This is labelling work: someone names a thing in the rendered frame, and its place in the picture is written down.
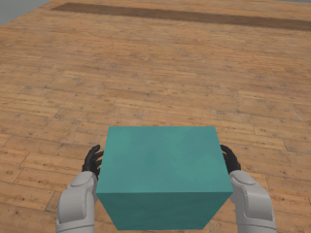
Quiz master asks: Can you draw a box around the robot left hand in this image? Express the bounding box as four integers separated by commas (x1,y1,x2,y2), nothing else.
82,145,104,180

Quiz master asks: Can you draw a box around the carton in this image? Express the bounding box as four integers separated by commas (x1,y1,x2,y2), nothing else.
95,126,234,231

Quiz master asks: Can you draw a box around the robot left forearm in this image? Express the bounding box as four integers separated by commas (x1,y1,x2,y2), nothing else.
55,171,99,233

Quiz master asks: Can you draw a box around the robot right hand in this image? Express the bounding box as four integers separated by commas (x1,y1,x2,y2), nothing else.
220,145,241,174

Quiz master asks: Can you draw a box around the robot right forearm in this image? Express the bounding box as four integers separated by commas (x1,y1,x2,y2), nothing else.
229,170,277,233

